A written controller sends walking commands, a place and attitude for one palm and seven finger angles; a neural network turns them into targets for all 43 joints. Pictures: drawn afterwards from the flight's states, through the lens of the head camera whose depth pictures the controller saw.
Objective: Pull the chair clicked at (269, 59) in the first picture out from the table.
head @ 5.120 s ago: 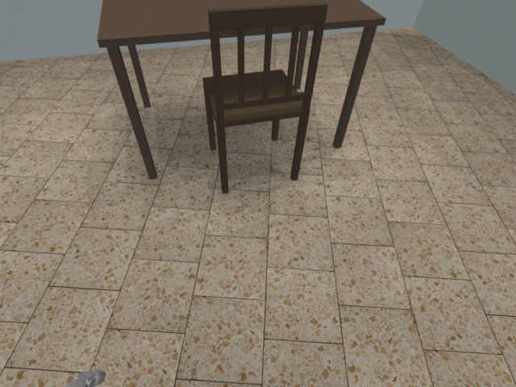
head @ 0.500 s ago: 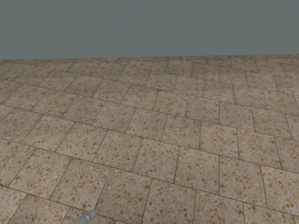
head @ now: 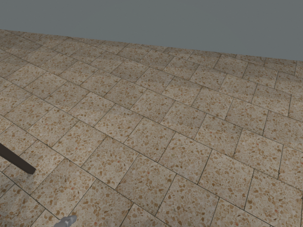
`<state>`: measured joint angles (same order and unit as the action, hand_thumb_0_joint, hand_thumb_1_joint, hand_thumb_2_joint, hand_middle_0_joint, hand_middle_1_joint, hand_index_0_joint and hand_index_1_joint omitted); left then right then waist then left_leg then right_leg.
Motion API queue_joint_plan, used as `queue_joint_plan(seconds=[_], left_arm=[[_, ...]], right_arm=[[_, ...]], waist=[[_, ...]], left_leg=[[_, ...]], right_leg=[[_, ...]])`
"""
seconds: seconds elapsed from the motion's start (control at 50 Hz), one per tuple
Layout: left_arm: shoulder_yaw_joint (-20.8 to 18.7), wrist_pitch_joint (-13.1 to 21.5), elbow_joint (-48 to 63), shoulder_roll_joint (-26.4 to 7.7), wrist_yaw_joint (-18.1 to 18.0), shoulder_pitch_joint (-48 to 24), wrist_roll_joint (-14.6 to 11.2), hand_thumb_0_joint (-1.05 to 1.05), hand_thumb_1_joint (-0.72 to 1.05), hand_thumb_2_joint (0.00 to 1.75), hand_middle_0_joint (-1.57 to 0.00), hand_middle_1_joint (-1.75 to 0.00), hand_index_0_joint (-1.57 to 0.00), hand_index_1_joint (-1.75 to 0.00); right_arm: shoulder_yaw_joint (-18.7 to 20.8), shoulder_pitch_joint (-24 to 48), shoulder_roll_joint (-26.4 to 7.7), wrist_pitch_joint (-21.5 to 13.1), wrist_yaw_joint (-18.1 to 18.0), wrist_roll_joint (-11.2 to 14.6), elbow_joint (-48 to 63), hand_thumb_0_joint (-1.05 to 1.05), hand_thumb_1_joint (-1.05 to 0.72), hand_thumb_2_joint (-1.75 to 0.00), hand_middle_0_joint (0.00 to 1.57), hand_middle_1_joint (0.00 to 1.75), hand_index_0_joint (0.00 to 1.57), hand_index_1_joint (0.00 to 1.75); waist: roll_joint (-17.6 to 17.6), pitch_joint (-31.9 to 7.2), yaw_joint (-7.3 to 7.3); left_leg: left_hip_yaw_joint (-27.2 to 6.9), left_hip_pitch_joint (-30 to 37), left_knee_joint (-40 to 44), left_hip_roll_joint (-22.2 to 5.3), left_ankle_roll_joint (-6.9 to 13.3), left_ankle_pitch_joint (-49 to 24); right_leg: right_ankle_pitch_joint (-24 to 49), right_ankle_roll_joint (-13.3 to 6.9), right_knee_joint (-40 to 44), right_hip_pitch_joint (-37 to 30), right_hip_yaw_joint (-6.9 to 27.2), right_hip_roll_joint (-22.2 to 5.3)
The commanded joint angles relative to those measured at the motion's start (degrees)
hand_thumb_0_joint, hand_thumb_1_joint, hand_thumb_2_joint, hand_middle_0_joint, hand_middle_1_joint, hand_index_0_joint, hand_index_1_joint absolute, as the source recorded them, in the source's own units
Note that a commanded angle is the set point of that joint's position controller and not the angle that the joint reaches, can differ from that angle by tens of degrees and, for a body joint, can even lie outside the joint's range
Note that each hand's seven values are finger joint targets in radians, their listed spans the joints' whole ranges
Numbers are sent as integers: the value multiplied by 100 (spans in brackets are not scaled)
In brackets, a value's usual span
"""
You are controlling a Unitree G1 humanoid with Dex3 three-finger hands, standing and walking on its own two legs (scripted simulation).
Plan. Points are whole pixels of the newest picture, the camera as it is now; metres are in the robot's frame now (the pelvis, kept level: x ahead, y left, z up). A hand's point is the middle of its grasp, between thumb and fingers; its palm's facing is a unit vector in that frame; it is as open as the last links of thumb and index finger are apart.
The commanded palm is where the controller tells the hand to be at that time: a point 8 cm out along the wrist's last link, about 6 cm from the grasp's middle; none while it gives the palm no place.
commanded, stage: turn to face it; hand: left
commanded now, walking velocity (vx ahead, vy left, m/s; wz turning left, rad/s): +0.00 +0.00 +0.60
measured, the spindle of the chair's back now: out of the picture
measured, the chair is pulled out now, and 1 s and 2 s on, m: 0.00 0.00 0.00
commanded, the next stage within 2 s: none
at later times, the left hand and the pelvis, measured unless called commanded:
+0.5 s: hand out of the picture -0.07 +0.20 -0.17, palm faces +0.37 -0.89 -0.26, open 7.3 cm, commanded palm none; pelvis -0.03 -0.01 -0.01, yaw +20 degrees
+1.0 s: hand out of the picture -0.01 +0.24 -0.14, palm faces +0.56 -0.79 -0.26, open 7.4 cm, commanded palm none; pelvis -0.02 -0.01 +0.00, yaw +36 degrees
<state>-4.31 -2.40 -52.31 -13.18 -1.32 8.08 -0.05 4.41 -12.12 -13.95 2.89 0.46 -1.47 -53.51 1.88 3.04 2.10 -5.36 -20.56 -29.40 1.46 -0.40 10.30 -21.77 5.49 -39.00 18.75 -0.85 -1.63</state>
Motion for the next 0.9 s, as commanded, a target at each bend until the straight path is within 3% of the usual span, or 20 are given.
queue_joint_plan(seconds=[0.0, 0.02, 0.04, 0.06, 0.08, 0.1, 0.14, 0.18, 0.26, 0.4, 0.44, 0.46, 0.48, 0.5, 0.52, 0.58, 0.62, 0.66, 0.78, 0.88], left_arm=[[-270, 257, 324, -1304, -84, 988, 160, 0, 90, 90, -20, -30, -20, -30], [-244, 210, 493, -1553, -103, 703, 134, 0, 90, 90, -20, -30, -20, -30], [-176, 197, 610, -1329, -106, 328, 127, 0, 90, 90, -20, -30, -20, -30], [-175, 239, 648, -1045, -126, 26, 107, 0, 90, 90, -20, -30, -20, -30], [-97, 244, 679, -933, -90, -134, 101, 0, 90, 90, -20, -30, -20, -30], [-21, 272, 696, -775, -63, -188, 94, 0, 90, 90, -20, -30, -20, -30], [4, 315, 642, -725, -52, 131, 98, 0, 90, 90, -20, -30, -20, -30], [0, 323, 552, -743, -60, 470, 104, 0, 90, 90, -20, -30, -20, -30], [-25, 296, 428, -861, -67, 848, 141, 0, 90, 90, -20, -30, -20, -30], [-153, 211, 368, -1169, -45, 849, 194, 0, 90, 90, -20, -30, -20, -30], [-183, 186, 319, -1197, -21, 784, 156, 0, 90, 90, -20, -30, -20, -30], [-178, 162, 305, -1150, -5, 748, 108, 0, 90, 90, -20, -30, -20, -30], [-165, 139, 428, -954, 23, 772, 64, 0, 90, 90, -20, -30, -20, -30], [-41, 129, 726, -570, 65, 462, 51, 0, 90, 90, -20, -30, -20, -30], [-29, 56, 805, -723, 27, 120, 106, 0, 90, 90, -20, -30, -20, -30], [-98, 37, 576, -713, 55, 51, 103, 0, 90, 90, -20, -30, -20, -30], [-113, 36, 458, -714, 92, 260, 102, 0, 90, 90, -20, -30, -20, -30], [-110, 31, 428, -741, 90, 295, 99, 0, 90, 90, -20, -30, -20, -30], [-80, 39, 646, -672, 33, -134, 76, 0, 90, 90, -20, -30, -20, -30], [-21, 100, 823, -559, 7, -369, 34, 0, 90, 90, -20, -30, -20, -30]], right_arm=[[222, 122, -435, -57, 9, 107, 677, 0, -90, -90, 20, 30, 20, 30], [235, 336, -540, -62, 2, 37, 795, 0, -90, -90, 20, 30, 20, 30], [260, 317, -688, -27, 36, 2, 781, 0, -90, -90, 20, 30, 20, 30], [282, 223, -645, 44, 50, -20, 653, 0, -90, -90, 20, 30, 20, 30], [269, 167, -646, 71, 79, -28, 499, 0, -90, -90, 20, 30, 20, 30], [250, 53, -606, 77, 115, -27, 432, 0, -90, -90, 20, 30, 20, 30], [212, 16, -532, 70, 135, 2, 391, 0, -90, -90, 20, 30, 20, 30], [195, 203, -520, 83, 139, 15, 425, 0, -90, -90, 20, 30, 20, 30], [153, 677, -528, 105, 136, 29, 563, 0, -90, -90, 20, 30, 20, 30], [9, 861, -395, -31, 142, 88, 685, 0, -90, -90, 20, 30, 20, 30], [29, 526, -461, -87, 123, 79, 613, 0, -90, -90, 20, 30, 20, 30], [65, 264, -618, -125, 127, 69, 565, 0, -90, -90, 20, 30, 20, 30], [196, -149, -1133, -187, 95, 42, 495, 0, -90, -90, 20, 30, 20, 30], [347, -484, -1736, -202, 41, 65, 443, 0, -90, -90, 20, 30, 20, 30], [330, -740, -1735, -151, 16, 82, 288, 0, -90, -90, 20, 30, 20, 30], [189, 71, -1205, -200, -95, 52, 474, 0, -90, -90, 20, 30, 20, 30], [128, 279, -1097, -235, -91, 62, 547, 0, -90, -90, 20, 30, 20, 30], [132, 232, -1077, -250, -93, 75, 558, 0, -90, -90, 20, 30, 20, 30], [181, -107, -1098, -220, -88, 34, 481, 0, -90, -90, 20, 30, 20, 30], [234, -205, -1110, -188, -94, 6, 451, 0, -90, -90, 20, 30, 20, 30]], waist=[[-1488, -759, -471], [-2002, -480, -473], [-1284, -266, -280], [-1534, -124, -110], [-1154, 98, -17], [-1083, 198, 53], [-1110, -34, -39], [-1157, -176, -197], [-1151, -179, -402], [-1519, -575, -540], [-1381, -783, -364], [-992, -935, -199], [161, -1243, 53], [1737, -1145, 274], [1127, -1142, 347], [860, -601, 30], [716, -539, -128], [589, -592, -147], [648, -556, -2], [770, -705, 56]], left_leg=[[-90, -1624, -1397, 84, -159, 1425], [185, -1730, -2731, 122, -241, 2316], [-25, -1493, -3426, -100, -164, 1981], [-40, -1530, -3696, -196, -179, 1713], [127, -1476, -4028, -279, -249, 1334], [281, -1488, -4173, -318, -326, 1014], [449, -1533, -4138, -301, -428, 844], [550, -1525, -3929, -349, -504, 857], [683, -1389, -3357, -437, -529, 1167], [1171, -361, -1351, -403, -315, 1572], [1311, 247, -359, -324, -238, 902], [1169, 940, 428, -359, -166, 176], [82, 2068, 804, -1140, 203, -1119], [-1694, 2691, 804, -2557, 993, -3658], [-1370, 2453, 650, -2744, 1355, -3891], [-742, 1657, 756, -1819, 966, -2900], [-463, 1512, 829, -1466, 800, -2769], [-472, 1511, 895, -1366, 801, -2614], [-1166, 1589, 920, -1419, 1038, -2189], [-1568, 1561, 587, -1333, 1080, -2797]], right_leg=[[80, -717, 2741, -2178, 1807, -1892], [344, -1159, 2815, -1131, 2498, -2793], [57, -1256, 2775, -467, 1895, -2564], [144, -1057, 2779, -335, 1642, -2239], [506, -945, 2613, -250, 1139, -1906], [1152, -878, 2386, -343, 561, -1631], [2068, -874, 2105, -903, 63, -1502], [2629, -901, 2002, -1281, -62, -1554], [2821, -1075, 1962, -1531, -96, -1828], [3288, -1172, 1453, -1637, -457, -2114], [3264, -927, 941, -1573, -794, -2033], [3009, -683, 321, -1225, -976, -1889], [1787, -300, -801, -95, -1191, -1453], [-1643, 127, -1962, 1630, -1006, -706], [-1663, 45, -2573, 1659, -414, -715], [-498, 82, -2980, 1654, -43, -696], [-76, 119, -2932, 1466, -48, -598], [88, 155, -2767, 1353, -27, -539], [-129, 190, -1903, 1265, 121, -375], [-374, 100, -784, 747, 126, -105]])
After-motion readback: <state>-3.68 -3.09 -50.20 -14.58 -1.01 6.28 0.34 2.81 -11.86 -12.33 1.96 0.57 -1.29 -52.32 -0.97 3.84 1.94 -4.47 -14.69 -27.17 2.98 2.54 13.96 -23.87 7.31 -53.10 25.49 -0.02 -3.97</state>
